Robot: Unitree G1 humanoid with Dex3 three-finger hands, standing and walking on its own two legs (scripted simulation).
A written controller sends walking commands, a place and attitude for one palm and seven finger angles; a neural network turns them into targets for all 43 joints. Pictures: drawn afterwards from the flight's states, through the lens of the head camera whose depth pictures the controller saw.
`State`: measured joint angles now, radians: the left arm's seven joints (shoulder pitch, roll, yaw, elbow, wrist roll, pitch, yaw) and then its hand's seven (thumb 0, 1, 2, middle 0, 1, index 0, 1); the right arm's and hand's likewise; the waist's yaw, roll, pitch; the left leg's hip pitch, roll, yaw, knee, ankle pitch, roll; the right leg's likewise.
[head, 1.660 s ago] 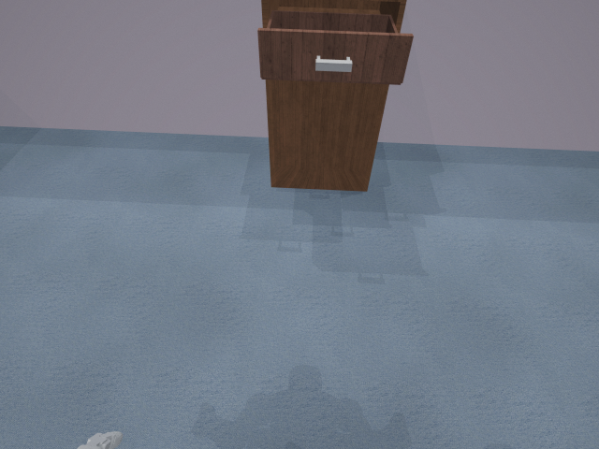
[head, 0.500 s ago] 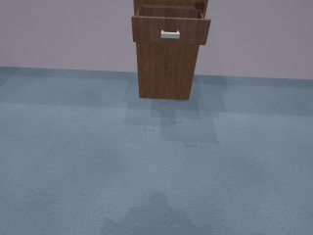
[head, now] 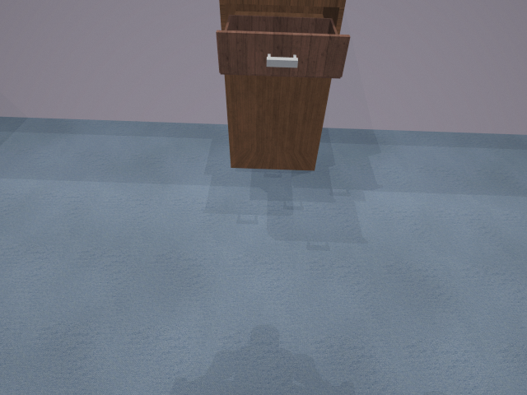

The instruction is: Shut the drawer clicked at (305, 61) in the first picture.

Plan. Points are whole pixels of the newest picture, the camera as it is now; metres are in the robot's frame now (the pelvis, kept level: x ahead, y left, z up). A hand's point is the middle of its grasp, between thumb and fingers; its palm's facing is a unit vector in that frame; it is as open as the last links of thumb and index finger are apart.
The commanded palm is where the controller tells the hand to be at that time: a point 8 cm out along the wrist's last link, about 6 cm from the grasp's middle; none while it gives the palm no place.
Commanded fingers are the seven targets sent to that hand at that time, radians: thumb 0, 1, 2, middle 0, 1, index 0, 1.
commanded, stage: walk to a spot facing it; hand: left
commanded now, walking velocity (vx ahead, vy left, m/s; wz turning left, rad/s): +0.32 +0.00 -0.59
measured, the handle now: (282, 59) +1.13 +0.02 +0.02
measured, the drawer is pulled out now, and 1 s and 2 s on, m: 0.30 0.30 0.30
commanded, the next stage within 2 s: turn to face it in 1.32 s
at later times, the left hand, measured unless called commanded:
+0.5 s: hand out of the picture +0.16 +0.11 -0.17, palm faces -0.17 -0.97 -0.20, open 7.4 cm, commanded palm none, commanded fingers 0.00 0.90 0.90 -0.20 -0.30 -0.20 -0.30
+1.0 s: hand (223, 268) +0.43 +0.13 -0.19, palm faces -0.28 -0.95 -0.15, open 7.4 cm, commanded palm none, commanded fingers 0.00 0.90 0.90 -0.20 -0.30 -0.20 -0.30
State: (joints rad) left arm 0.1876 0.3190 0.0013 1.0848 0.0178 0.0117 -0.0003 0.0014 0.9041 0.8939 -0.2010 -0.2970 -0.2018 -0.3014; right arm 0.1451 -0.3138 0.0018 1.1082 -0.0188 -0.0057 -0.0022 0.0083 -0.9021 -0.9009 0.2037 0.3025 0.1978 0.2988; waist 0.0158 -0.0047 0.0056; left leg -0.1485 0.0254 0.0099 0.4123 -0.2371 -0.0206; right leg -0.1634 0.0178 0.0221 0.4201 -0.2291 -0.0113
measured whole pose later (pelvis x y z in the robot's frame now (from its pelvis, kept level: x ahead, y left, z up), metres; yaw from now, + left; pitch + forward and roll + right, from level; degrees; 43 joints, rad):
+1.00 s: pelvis +0.37 -0.05 +0.00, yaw -22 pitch -2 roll -1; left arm 0.34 0.20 0.08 1.06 0.03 -0.02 -0.01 0.00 0.91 0.89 -0.20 -0.30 -0.20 -0.30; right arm 0.26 -0.15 -0.06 1.02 -0.01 -0.10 -0.03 -0.02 -0.95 -0.90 0.21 0.30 0.20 0.30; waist 0.03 -0.06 0.03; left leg -0.20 0.04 0.22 0.49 -0.25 0.07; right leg -0.51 -0.06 -0.01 1.26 -0.25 -0.03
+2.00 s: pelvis +0.62 -0.21 -0.02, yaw -21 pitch -1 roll +0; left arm 0.23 0.21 0.07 0.97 0.01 0.03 0.02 0.00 0.91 0.89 -0.20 -0.30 -0.20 -0.30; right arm 0.19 -0.17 -0.05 0.94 -0.02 0.02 0.01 0.01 -0.91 -0.90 0.20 0.30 0.19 0.30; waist 0.00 -0.05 0.07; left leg -0.33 0.03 0.12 0.68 -0.33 0.04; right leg -0.34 -0.11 -0.24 0.89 -0.52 0.01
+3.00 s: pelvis +0.58 -0.23 -0.01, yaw +2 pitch -1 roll +0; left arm 0.42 0.23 0.06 1.10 0.03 0.03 0.00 0.00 0.91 0.89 -0.20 -0.30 -0.20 -0.30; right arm 0.17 -0.19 -0.04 0.97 -0.02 -0.01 0.01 0.01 -0.91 -0.90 0.20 0.30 0.20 0.30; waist 0.07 -0.03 0.01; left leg -0.17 0.02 0.07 0.50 -0.31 0.02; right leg -0.30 -0.11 -0.16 0.70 -0.41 0.01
